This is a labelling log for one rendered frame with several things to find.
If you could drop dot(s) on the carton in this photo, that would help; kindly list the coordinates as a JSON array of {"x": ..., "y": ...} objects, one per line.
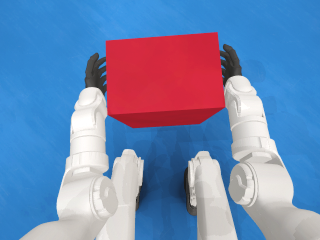
[{"x": 164, "y": 80}]

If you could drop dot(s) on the right robot hand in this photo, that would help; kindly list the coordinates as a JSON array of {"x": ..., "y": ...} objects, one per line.
[{"x": 231, "y": 63}]

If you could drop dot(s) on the robot left forearm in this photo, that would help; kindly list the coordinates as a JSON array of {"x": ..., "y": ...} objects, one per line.
[{"x": 88, "y": 156}]

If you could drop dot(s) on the robot left foot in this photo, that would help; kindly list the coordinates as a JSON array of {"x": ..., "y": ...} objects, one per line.
[{"x": 138, "y": 197}]

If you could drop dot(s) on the left robot hand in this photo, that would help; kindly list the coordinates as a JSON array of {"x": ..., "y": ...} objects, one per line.
[{"x": 93, "y": 73}]

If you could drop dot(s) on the robot right upper arm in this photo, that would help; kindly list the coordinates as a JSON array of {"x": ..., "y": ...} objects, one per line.
[{"x": 265, "y": 191}]

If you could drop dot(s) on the robot right forearm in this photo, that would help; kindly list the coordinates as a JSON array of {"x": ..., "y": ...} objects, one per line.
[{"x": 248, "y": 124}]

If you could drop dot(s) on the left robot thigh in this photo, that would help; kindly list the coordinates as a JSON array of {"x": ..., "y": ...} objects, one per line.
[{"x": 127, "y": 176}]

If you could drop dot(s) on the robot left upper arm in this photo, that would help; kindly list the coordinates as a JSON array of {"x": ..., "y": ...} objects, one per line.
[{"x": 83, "y": 208}]

